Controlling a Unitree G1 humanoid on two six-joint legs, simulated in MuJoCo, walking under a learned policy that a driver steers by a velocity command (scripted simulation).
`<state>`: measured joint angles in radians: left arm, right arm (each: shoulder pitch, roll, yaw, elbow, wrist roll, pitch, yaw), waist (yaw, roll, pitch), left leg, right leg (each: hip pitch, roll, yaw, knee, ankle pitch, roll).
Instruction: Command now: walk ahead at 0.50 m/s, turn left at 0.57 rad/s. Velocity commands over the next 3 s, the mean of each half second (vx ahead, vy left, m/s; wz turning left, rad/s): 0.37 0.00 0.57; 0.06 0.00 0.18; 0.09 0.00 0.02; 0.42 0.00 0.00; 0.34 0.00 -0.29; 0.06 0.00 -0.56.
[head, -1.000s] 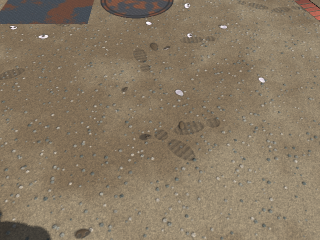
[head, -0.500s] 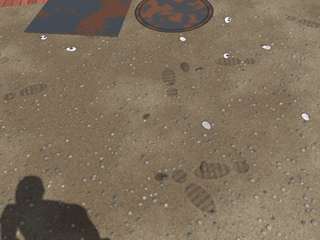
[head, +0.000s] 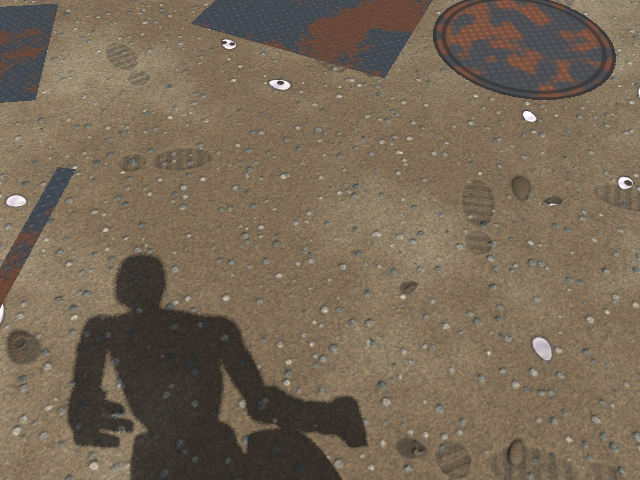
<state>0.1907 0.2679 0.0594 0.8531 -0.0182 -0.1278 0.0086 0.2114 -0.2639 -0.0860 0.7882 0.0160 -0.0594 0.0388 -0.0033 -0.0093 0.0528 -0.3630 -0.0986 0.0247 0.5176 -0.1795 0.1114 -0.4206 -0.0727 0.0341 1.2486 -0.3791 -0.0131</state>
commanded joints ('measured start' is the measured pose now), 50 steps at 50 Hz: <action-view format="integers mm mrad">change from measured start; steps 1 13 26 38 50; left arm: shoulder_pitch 26 -293 -119 -41 -19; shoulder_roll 113 81 97 43 75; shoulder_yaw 35 19 13 -23 -15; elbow -80 -221 -193 -117 -25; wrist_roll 20 23 52 32 35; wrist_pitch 0 -3 63 97 94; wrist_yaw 3 -20 -9 -22 -9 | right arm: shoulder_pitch -2 170 150 51 -19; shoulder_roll -94 -146 -80 -153 -67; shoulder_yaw -18 -30 -6 2 31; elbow -81 -52 -151 -189 -159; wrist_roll -2 11 3 -47 -35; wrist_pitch -22 11 99 91 51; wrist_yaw -13 -62 -78 -62 -55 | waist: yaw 33 -70 -37 7 24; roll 14 116 -119 46 35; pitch -117 -55 -131 -160 -66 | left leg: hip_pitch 219 202 -146 304 97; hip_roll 265 191 111 285 171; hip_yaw -377 -344 -94 -245 -147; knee -283 -152 646 -144 -92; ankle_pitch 253 297 -296 140 4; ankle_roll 193 82 -175 -17 -48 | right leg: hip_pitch -199 -115 137 -6 183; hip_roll -65 90 -149 -43 7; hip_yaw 48 12 117 -18 -52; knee -86 -745 -957 -759 -798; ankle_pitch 83 449 573 18 235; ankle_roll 17 43 -218 -31 30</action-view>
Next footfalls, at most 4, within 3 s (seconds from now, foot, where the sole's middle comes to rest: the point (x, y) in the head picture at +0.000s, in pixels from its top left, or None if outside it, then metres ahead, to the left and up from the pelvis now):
0.36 right None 0.40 -0.10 -0.77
0.76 left None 0.28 0.12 -0.77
2.02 left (213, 366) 0.69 0.26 -0.77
2.52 right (283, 267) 0.97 0.11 -0.77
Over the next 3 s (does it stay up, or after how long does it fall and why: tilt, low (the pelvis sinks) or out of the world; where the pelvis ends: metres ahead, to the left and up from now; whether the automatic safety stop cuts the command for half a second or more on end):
stays up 0.87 0.21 0.00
